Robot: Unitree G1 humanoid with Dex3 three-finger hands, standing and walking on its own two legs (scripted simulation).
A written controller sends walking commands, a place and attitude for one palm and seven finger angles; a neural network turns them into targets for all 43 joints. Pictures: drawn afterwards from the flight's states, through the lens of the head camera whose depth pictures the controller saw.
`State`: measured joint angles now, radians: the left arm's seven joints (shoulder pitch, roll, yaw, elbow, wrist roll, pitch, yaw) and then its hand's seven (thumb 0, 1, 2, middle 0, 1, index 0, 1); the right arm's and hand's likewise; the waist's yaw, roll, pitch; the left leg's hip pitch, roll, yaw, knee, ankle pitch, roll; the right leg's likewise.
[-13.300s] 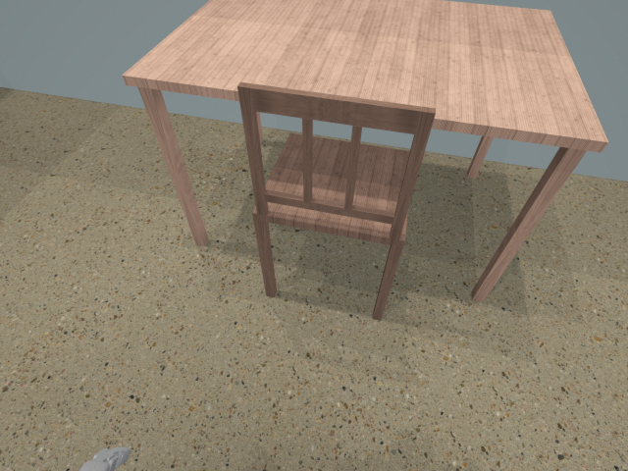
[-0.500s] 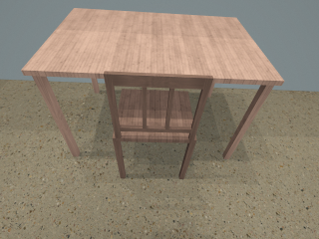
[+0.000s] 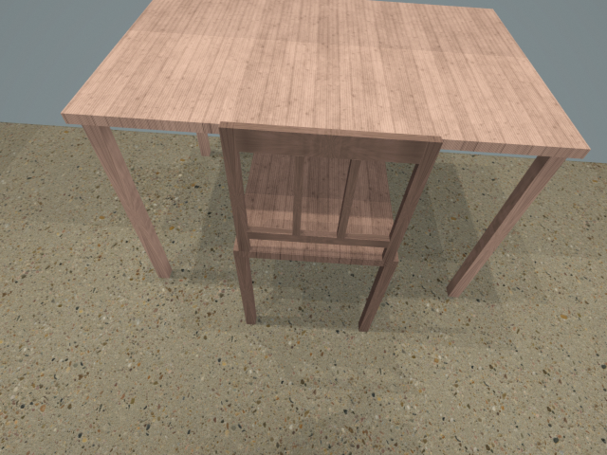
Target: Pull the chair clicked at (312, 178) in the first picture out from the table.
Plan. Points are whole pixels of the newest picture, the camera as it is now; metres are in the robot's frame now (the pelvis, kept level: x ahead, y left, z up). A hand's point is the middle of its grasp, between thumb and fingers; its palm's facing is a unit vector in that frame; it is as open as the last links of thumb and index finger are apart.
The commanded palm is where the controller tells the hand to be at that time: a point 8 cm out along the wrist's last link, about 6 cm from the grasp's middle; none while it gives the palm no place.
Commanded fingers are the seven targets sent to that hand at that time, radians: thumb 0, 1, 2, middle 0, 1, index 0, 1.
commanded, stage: come to a stop and stand still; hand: left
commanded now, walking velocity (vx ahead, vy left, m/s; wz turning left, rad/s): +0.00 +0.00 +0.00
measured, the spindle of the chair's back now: (297, 197) +0.63 +0.07 -0.11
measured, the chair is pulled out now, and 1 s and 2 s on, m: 0.00 0.00 0.00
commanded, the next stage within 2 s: look again from close up in 0.64 s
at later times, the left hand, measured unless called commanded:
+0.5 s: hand out of the picture +0.00 +0.18 -0.17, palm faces +0.02 -0.99 -0.17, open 7.3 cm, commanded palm none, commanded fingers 0.00 0.90 0.90 -0.20 -0.30 -0.20 -0.30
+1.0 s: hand out of the picture +0.00 +0.15 -0.17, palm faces +0.04 -0.99 -0.15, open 7.3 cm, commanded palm none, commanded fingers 0.00 0.90 0.90 -0.20 -0.30 -0.20 -0.30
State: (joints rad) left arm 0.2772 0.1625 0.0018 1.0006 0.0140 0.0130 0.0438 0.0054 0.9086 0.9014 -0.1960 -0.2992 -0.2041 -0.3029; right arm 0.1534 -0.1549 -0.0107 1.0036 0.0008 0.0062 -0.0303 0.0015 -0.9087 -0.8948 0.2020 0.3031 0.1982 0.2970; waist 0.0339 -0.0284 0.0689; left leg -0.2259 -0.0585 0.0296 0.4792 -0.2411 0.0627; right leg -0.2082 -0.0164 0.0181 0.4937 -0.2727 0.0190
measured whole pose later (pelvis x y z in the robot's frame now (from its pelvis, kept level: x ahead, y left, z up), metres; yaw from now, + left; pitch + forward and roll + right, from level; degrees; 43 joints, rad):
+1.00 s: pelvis +0.02 +0.00 +0.01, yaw +0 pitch -1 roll +0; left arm 0.33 0.11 -0.01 1.12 0.01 -0.01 0.04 0.00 0.91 0.90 -0.19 -0.30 -0.20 -0.30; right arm 0.30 -0.12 0.02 1.15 0.00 -0.03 -0.04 0.01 -0.91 -0.89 0.20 0.30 0.20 0.30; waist 0.01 -0.02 0.03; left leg -0.14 -0.07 0.03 0.38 -0.23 0.06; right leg -0.13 -0.03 0.02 0.41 -0.27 0.02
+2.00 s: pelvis +0.04 -0.02 +0.01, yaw +1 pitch +0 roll +0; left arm 0.33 0.11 -0.01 1.12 0.01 -0.02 0.04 0.00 0.91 0.90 -0.19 -0.30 -0.20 -0.30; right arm 0.30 -0.12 0.02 1.15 0.00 -0.03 -0.05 0.01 -0.91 -0.89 0.20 0.30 0.20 0.30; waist 0.01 -0.02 0.03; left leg -0.12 -0.04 0.01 0.38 -0.25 0.03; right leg -0.10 0.00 0.00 0.40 -0.29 -0.01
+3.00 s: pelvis +0.19 -0.13 -0.01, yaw +1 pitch +0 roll +0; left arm 0.28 0.18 0.06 1.00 0.03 -0.01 0.00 0.01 0.93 0.90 -0.19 -0.30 -0.20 -0.30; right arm 0.24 -0.16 -0.05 1.03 -0.03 0.00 -0.02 0.00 -0.92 -0.89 0.21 0.30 0.20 0.30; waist 0.00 -0.01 0.04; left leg -0.28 0.07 0.03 0.56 -0.28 -0.03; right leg -0.36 -0.07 -0.04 0.66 -0.32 0.01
